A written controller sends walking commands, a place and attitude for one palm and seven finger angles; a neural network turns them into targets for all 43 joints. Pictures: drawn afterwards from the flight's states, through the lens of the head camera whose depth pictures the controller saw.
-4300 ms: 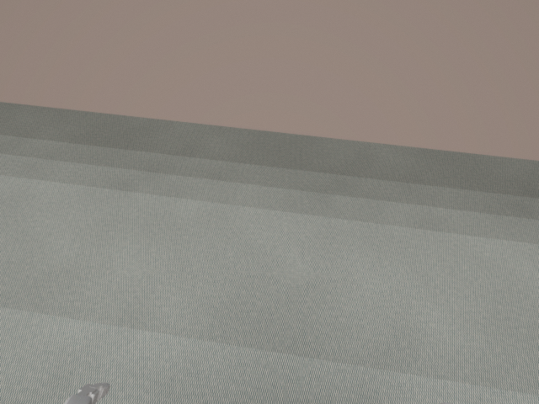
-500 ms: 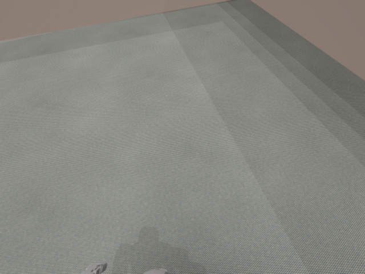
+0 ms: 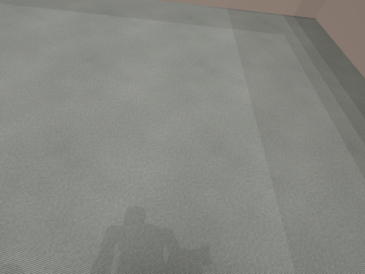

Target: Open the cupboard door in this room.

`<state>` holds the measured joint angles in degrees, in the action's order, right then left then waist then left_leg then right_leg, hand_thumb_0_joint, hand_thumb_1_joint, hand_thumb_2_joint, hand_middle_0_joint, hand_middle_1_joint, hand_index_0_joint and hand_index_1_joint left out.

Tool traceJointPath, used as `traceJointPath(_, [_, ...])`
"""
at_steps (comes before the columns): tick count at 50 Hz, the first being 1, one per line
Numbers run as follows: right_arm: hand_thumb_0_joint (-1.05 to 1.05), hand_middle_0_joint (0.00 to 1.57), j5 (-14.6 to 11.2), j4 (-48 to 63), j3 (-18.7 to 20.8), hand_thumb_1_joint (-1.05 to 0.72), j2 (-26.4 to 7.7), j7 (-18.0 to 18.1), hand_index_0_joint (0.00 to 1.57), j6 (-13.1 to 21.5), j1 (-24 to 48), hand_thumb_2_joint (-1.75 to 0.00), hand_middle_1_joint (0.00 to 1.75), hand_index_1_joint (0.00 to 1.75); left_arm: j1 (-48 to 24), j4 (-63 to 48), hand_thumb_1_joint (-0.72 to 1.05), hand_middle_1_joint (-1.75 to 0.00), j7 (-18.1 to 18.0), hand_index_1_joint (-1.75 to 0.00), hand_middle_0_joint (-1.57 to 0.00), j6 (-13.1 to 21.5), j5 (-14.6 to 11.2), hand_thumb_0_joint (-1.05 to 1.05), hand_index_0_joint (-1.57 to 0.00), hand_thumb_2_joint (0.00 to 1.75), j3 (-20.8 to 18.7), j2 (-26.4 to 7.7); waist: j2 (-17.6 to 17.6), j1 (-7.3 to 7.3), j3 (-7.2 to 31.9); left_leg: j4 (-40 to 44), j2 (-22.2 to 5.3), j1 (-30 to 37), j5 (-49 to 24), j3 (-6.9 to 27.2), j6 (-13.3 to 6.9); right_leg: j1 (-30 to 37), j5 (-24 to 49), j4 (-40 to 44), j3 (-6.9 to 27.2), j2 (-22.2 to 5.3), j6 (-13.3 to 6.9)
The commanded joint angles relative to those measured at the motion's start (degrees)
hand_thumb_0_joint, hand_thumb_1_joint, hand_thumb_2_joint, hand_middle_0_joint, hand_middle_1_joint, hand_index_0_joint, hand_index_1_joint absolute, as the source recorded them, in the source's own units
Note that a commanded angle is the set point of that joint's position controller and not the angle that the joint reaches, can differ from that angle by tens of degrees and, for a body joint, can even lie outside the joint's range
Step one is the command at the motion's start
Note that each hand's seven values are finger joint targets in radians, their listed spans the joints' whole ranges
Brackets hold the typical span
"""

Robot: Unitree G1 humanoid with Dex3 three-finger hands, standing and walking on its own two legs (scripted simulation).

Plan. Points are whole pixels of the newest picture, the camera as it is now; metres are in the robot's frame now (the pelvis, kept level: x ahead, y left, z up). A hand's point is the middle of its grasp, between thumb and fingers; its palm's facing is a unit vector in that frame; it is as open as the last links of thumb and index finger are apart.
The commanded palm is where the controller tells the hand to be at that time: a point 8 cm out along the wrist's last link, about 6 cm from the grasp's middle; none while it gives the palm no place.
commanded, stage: turn or walk to find it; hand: left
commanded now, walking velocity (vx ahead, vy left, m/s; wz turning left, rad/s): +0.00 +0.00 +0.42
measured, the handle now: out of the picture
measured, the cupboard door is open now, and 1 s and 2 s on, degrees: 0 0 0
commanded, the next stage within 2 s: none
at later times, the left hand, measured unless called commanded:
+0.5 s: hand out of the picture +0.07 +0.21 -0.14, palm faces +0.19 -0.95 -0.24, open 7.4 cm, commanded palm none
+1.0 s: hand out of the picture -0.11 +0.15 -0.15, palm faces +0.47 -0.85 -0.25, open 7.4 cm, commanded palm none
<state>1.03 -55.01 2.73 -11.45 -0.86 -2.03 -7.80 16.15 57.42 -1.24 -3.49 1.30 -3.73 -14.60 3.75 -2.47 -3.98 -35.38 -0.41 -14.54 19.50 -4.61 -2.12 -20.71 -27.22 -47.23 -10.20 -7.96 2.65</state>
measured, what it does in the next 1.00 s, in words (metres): steps on the spot, turning left: right foot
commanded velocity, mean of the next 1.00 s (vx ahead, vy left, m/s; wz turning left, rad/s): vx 0.00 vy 0.00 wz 0.42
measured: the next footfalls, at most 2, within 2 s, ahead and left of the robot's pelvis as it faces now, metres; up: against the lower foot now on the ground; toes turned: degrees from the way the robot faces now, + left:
right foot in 0.58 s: +0.03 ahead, -0.13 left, +0.00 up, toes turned +12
left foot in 1.06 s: -0.11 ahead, +0.09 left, +0.00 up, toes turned +32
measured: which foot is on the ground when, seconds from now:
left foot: down 0.00-0.58, up 0.60-1.00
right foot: up 0.00-0.56, down 0.58-1.00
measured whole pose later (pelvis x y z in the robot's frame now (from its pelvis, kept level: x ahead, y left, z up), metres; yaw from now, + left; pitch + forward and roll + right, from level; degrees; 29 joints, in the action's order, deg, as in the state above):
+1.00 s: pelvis -0.06 -0.04 +0.01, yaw +26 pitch +0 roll +1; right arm 0.8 -57.2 4.3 -14.4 -0.8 -4.6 -11.2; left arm 14.6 55.3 -1.0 -0.6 1.9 -2.3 -10.7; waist 0.0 -1.4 -4.2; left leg -45.7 -2.4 -18.5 25.7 -0.9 3.8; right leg -13.5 -15.9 -30.3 -12.5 -6.7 -0.8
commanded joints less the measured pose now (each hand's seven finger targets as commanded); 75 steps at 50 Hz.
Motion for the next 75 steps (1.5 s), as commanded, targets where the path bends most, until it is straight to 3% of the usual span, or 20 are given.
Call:
traceJointPath(1, [0.0,0.2,0.26,2.78,2.27,-0.9,-11.47,2.14,0.2,0.98,-2.76,-0.9,0.3,0.3,-4.68,-5.88,0.9,-0.3,0.38,-0.3,-0.2,0.78,0.19,0.0,-0.2,0.9,-1.42,-4.18,-14.9,3.55,0.67,20.33,-15.49,2.57,-17.13,18.52,-5.16,-11.56,2.19,-17.12,9.06,0.62,0.77])
traceJointPath(5, [0.0,0.2,-0.38,3.07,1.9,-0.9,-10.38,2.34,0.2,1.95,-3.41,-0.9,0.3,0.3,-1.7,-4.12,0.9,-0.3,0.62,-0.3,-0.2,1.31,-0.02,0.0,-0.2,0.9,-1.39,-4.08,-9.8,2.45,3.99,18.51,-11.89,8.71,-29.31,14.42,-4.62,-11.27,7.67,-17.86,8.89,1.64,2.24])
traceJointPath(20, [0.0,0.2,0.52,1.79,2.96,-0.9,-10.18,2.31,0.2,1.35,-10.2,-0.9,0.3,0.3,-10.55,-8.58,0.9,-0.3,-0.26,-0.3,-0.2,1.56,-0.65,0.0,-0.2,0.9,-0.65,-2.06,-10.83,5.3,5.64,16.87,-12.2,9.0,-28.33,27.33,-8.59,-5.64,1.2,-1.65,10.76,4.74,1.96])
traceJointPath(26, [0.0,0.2,0.27,2.39,3.18,-0.9,-10.01,1.78,0.2,0.84,-7.86,-0.9,0.3,0.3,-4.76,-7.75,0.9,-0.3,-0.71,-0.3,-0.2,2.34,-1.26,0.0,-0.2,0.9,-0.64,-2.26,-11.0,2.12,7.65,13.48,-7.97,-1.0,-23.79,27.57,-5.41,11.0,10.93,18.87,9.81,6.99,0.28])
traceJointPath(27, [0.0,0.2,-0.04,2.69,3.14,-0.9,-9.09,1.54,0.2,0.81,-7.37,-0.9,0.3,0.3,-2.72,-7.38,0.9,-0.3,-0.92,-0.3,-0.2,2.75,-1.1,0.0,-0.2,0.9,-0.93,-3.45,-7.74,0.98,7.87,11.13,-5.66,-6.23,-17.12,25.57,-2.91,17.72,15.76,26.17,10.74,5.01,-0.05])
traceJointPath(28, [0.0,0.2,-0.58,3.23,2.86,-0.9,-6.28,1.14,0.2,0.77,-8.03,-0.9,0.3,0.3,-1.18,-7.3,0.9,-0.3,-1.28,-0.3,-0.2,3.25,-0.39,0.0,-0.2,0.9,-1.69,-7.33,2.93,0.56,8.63,2.92,-0.46,-15.67,-4.23,18.67,0.68,25.26,12.07,31.33,20.41,-5.29,-3.08])
traceJointPath(29, [0.0,0.2,-0.26,4.75,2.75,-0.9,-4.8,1.25,0.2,0.74,-7.57,-0.9,0.3,0.3,-1.51,-8.06,0.9,-0.3,-1.35,-0.3,-0.2,3.29,0.13,0.0,-0.2,0.9,-2.25,-11.05,13.46,0.16,5.66,-10.27,6.03,-21.67,10.69,9.11,3.81,21.61,14.43,33.95,32.86,-18.04,-9.33])
traceJointPath(30, [0.0,0.2,0.34,4.39,3.81,-0.9,-7.83,1.24,0.2,-0.02,-6.89,-0.9,0.3,0.3,-3.67,-9.18,0.9,-0.3,-1.44,-0.3,-0.2,2.82,-0.4,0.0,-0.2,0.9,-1.95,-10.43,7.25,0.67,4.04,-20.52,3.45,-17.78,11.96,10.44,3.62,11.63,13.52,34.65,30.39,-20.38,-12.54])
traceJointPath(32, [0.0,0.2,0.67,1.71,3.97,-0.9,-7.05,0.54,0.2,-1.6,-9.19,-0.9,0.3,0.3,-10.59,-10.42,0.9,-0.3,-1.36,-0.3,-0.2,3.18,-0.59,0.0,-0.2,0.9,-1.4,-6.57,5.05,4.31,-0.42,-30.06,1.48,-16.26,5.24,10.26,3.98,3.93,6.22,36.31,23.33,-12.43,-10.21])
traceJointPath(34, [0.0,0.2,0.67,0.47,3.73,-0.9,-6.03,0.05,0.2,-1.94,-11.36,-0.9,0.3,0.3,-11.39,-10.5,0.9,-0.3,-0.98,-0.3,-0.2,3.72,-0.65,0.0,-0.2,0.9,-0.48,-4.35,3.15,5.62,-1.75,-34.52,0.74,-15.97,-0.06,8.37,4.86,2.9,11.6,34.46,15.48,-8.2,-8.26])
traceJointPath(47, [0.0,0.2,-0.41,2.96,1.8,-0.9,-4.7,0.25,0.2,-0.68,-1.0,-0.9,0.3,0.3,1.31,-5.34,0.9,-0.3,-0.66,-0.3,-0.2,3.79,0.62,0.0,-0.2,0.9,-1.85,-8.23,7.66,-0.65,4.34,-9.81,-1.06,-9.91,7.59,1.93,6.0,16.67,35.98,25.67,10.87,-12.01,-11.47])
traceJointPath(51, [0.0,0.2,-0.72,2.29,1.5,-0.9,-5.29,0.58,0.2,0.31,-4.49,-0.9,0.3,0.3,0.04,-4.6,0.9,-0.3,-0.5,-0.3,-0.2,3.36,0.24,0.0,-0.2,0.9,-2.07,-8.83,6.89,1.96,7.81,6.54,0.01,0.62,-1.85,-0.01,4.75,14.92,39.08,18.55,7.11,-10.88,-7.74])
traceJointPath(52, [0.0,0.2,-0.59,1.59,1.81,-0.9,-6.82,0.52,0.2,0.87,-6.59,-0.9,0.3,0.3,-0.41,-4.67,0.9,-0.3,-0.44,-0.3,-0.2,3.07,-0.29,0.0,-0.2,0.9,-1.94,-7.96,2.83,3.5,9.11,13.97,-1.44,7.48,-10.0,1.37,3.98,10.66,34.55,13.47,4.25,-9.26,-4.96])
traceJointPath(53, [0.0,0.2,-0.1,1.73,2.75,-0.9,-11.7,0.71,0.2,1.53,-7.85,-0.9,0.3,0.3,0.74,-5.65,0.9,-0.3,-0.24,-0.3,-0.2,2.67,-0.78,0.0,-0.2,0.9,-1.5,-5.19,-10.14,4.14,11.07,17.04,-11.85,16.37,-21.39,13.78,0.15,-0.53,18.42,3.73,0.88,-3.67,-1.12])
traceJointPath(54, [0.0,0.2,-0.11,1.59,3.79,-0.9,-16.04,1.08,0.2,1.23,-9.55,-0.9,0.3,0.3,-1.45,-7.62,0.9,-0.3,-0.06,-0.3,-0.2,2.31,-0.49,0.0,-0.2,0.9,-0.21,-2.19,-21.22,5.34,9.01,16.31,-22.35,17.73,-41.74,24.81,-5.9,-11.71,-8.47,-5.72,1.88,1.26,1.6])
traceJointPath(55, [0.0,0.2,-0.02,1.2,3.66,-0.9,-16.0,1.09,0.2,0.62,-10.12,-0.9,0.3,0.3,-4.13,-7.99,0.9,-0.3,-0.35,-0.3,-0.2,1.62,-0.17,0.0,-0.2,0.9,-0.23,-3.68,-14.93,6.03,7.74,15.38,-23.16,12.18,-38.85,20.29,-8.29,-8.76,-8.04,-11.35,5.89,0.64,0.74])
traceJointPath(56, [0.0,0.2,0.17,1.0,2.96,-0.9,-13.44,1.82,0.2,1.06,-8.24,-0.9,0.3,0.3,-5.06,-7.04,0.9,-0.3,-0.49,-0.3,-0.2,1.09,0.08,0.0,-0.2,0.9,-0.44,-3.15,-17.64,5.53,5.49,16.81,-19.34,9.3,-38.29,18.86,-6.94,-9.68,-4.98,-13.07,8.2,0.29,1.09])
traceJointPath(60, [0.0,0.2,-0.08,2.99,1.89,-0.9,-10.93,2.27,0.2,1.58,-2.59,-0.9,0.3,0.3,-3.03,-5.03,0.9,-0.3,0.55,-0.3,-0.2,1.66,-0.36,0.0,-0.2,0.9,-0.93,-3.98,-12.68,2.97,3.42,15.13,-13.21,9.21,-39.37,13.31,-6.0,-9.94,3.24,-16.3,8.13,1.44,1.84])
traceJointPath(69, [0.0,0.2,0.35,3.2,2.82,-0.9,-11.71,1.91,0.2,1.2,-5.64,-0.9,0.3,0.3,-7.79,-8.05,0.9,-0.3,0.07,-0.3,-0.2,1.53,-0.75,0.0,-0.2,0.9,-0.46,-2.67,-12.74,4.54,3.68,15.64,-13.15,7.69,-31.8,20.65,-7.96,-5.73,1.33,-4.19,8.75,3.52,2.53])
traceJointPath(75, [0.0,0.2,0.27,3.97,3.35,-0.9,-11.36,1.51,0.2,0.71,-3.68,-0.9,0.3,0.3,-3.05,-7.68,0.9,-0.3,-0.11,-0.3,-0.2,2.66,-1.05,0.0,-0.2,0.9,-0.6,-2.75,-12.37,1.82,6.23,11.13,-9.42,0.55,-27.69,22.74,-5.41,8.66,10.73,16.46,7.3,6.42,1.11])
